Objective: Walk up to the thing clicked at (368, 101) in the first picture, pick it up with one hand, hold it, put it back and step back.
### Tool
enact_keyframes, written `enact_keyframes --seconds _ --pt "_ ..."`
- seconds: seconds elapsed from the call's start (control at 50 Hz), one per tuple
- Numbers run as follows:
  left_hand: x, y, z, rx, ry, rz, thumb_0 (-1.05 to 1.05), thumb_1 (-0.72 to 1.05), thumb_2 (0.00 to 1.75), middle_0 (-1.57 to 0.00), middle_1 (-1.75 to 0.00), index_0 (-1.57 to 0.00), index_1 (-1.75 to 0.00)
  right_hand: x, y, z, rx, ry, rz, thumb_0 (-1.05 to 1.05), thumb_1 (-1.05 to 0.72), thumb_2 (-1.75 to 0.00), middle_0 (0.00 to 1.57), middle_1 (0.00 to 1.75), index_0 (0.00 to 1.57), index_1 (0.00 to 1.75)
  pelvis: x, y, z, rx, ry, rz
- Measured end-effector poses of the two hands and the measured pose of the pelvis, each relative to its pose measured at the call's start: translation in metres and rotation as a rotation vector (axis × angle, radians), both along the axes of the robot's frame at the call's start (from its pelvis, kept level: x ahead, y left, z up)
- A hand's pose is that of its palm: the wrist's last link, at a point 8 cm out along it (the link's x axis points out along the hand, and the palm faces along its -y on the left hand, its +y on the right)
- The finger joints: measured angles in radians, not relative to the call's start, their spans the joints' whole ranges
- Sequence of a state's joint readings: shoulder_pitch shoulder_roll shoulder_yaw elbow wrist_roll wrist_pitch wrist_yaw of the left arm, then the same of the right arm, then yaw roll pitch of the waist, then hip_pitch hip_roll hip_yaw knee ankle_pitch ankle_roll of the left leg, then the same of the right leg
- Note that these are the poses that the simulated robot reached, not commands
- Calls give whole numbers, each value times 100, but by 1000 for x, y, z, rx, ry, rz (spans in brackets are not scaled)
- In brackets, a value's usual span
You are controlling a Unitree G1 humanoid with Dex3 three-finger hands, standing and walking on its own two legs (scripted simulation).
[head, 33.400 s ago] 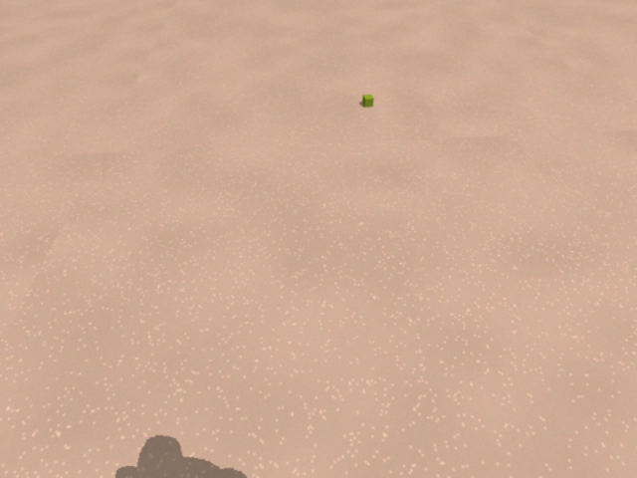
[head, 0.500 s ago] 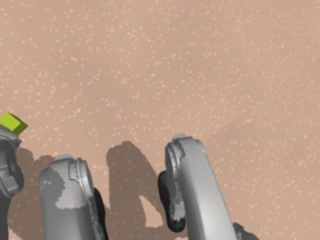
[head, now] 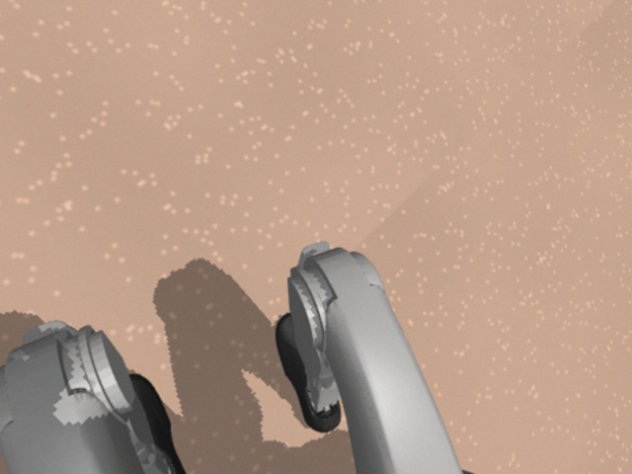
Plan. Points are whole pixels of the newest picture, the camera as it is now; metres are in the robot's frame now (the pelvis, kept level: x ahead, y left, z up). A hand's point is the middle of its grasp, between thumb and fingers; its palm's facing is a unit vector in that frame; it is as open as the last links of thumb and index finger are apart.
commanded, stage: go down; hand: left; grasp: from above
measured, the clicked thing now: out of the picture +0.42 +0.40 -0.30
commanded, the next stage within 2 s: approach in 0.14 s
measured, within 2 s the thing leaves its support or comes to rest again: neither
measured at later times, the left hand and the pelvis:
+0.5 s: hand out of the picture +0.39 +0.39 +0.00, palm faces +0.02 -0.44 -0.90, open 13.3 cm; pelvis -0.01 -0.01 +0.06, yaw +6 degrees
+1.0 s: hand out of the picture +0.40 +0.35 -0.21, palm faces -0.17 -0.45 -0.88, open 13.4 cm; pelvis -0.01 +0.00 +0.01, yaw +2 degrees
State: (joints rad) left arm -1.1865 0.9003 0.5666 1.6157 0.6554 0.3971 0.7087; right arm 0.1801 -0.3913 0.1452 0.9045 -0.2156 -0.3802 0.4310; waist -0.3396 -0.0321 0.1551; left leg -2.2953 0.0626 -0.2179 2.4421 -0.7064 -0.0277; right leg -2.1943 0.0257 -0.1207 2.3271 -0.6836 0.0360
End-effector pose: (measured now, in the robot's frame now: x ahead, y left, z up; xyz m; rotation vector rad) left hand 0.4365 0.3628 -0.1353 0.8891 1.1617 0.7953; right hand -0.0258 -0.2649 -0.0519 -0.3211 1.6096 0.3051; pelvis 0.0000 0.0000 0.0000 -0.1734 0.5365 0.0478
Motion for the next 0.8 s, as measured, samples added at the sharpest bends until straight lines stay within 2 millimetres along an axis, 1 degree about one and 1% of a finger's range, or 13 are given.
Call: enact_keyframes --seconds 0.06,0.12,0.18,0.24,0.3,0.36,0.4,0.46,0.5,0.54,0.62,0.7,0.8 --pt "-8 15 23 6 -16 20 0 -32 85 -13 -107 -17 -101 2 1 -6 8 -14 -47 1 -91 -89 20 29 20 30 1 0 2 5 27 -3" --pt "-20 30 51 22 -4 6 0 -32 84 -11 -110 -16 -103 13 3 -14 18 -56 -77 1 -91 -89 20 29 20 30 1 0 6 19 44 2" --pt "-33 39 81 47 13 -37 0 -32 83 -10 -111 -15 -104 31 5 -22 25 -123 -94 1 -91 -89 20 29 20 30 -1 0 13 35 52 11" --pt "-44 40 110 54 23 -64 0 -33 83 -9 -112 -14 -105 53 6 -24 28 -201 -105 1 -90 -89 20 29 20 30 -3 -1 24 50 58 22" --pt "-53 37 137 40 34 -65 0 -33 84 -9 -111 -14 -105 76 6 -21 24 -282 -105 1 -90 -88 20 29 20 30 -4 -3 36 66 60 31" --pt "-57 34 160 27 48 -52 -1 -34 84 -9 -109 -13 -103 96 4 -12 13 -355 -94 1 -90 -88 20 29 20 30 -6 -6 48 79 59 36" --pt "-58 32 172 17 51 -36 -1 -34 84 -9 -108 -13 -103 104 0 -4 1 -393 -81 1 -89 -88 20 29 20 30 -7 -8 54 86 57 38" --pt "-56 30 185 7 55 -13 -1 -34 84 -10 -107 -13 -102 110 -7 6 -26 -427 -56 1 -89 -88 20 29 20 30 -8 -11 60 91 54 38" --pt "-55 30 189 0 57 3 -1 -34 84 -10 -107 -14 -102 109 -13 12 -48 -434 -43 1 -89 -88 20 29 20 30 -9 -12 62 91 54 38" --pt "-53 30 188 -7 64 14 0 -33 83 -10 -107 -14 -101 105 -19 16 -71 -425 -35 1 -89 -88 20 29 20 30 -10 -13 63 91 55 38" --pt "-51 31 174 -11 99 18 0 -33 83 -11 -106 -15 -100 87 -27 18 -109 -367 -29 1 -89 -89 20 29 20 30 -10 -12 61 88 59 35" --pt "-48 31 146 -2 146 -8 0 -33 83 -12 -104 -16 -100 63 -29 15 -131 -284 -31 1 -89 -89 20 29 20 30 -11 -10 54 83 63 33" --pt "-44 24 95 -6 199 -68 0 -34 84 -13 -103 -16 -99 36 -22 5 -130 -184 -28 1 -89 -89 20 29 20 30 -10 -8 38 73 60 30"
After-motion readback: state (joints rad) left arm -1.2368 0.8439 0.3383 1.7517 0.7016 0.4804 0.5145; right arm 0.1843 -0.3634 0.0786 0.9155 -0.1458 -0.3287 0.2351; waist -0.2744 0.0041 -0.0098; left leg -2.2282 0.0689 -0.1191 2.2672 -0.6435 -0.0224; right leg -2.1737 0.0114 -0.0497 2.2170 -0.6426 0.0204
